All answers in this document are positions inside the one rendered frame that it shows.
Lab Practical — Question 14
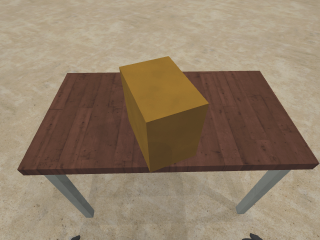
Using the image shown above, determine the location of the table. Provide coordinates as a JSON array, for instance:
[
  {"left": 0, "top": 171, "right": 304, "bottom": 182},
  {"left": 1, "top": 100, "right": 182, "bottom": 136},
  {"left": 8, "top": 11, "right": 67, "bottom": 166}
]
[{"left": 17, "top": 70, "right": 320, "bottom": 218}]

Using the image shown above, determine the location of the carton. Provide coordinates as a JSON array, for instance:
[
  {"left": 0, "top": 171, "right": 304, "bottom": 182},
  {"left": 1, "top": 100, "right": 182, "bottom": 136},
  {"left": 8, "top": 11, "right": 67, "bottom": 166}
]
[{"left": 119, "top": 56, "right": 209, "bottom": 173}]

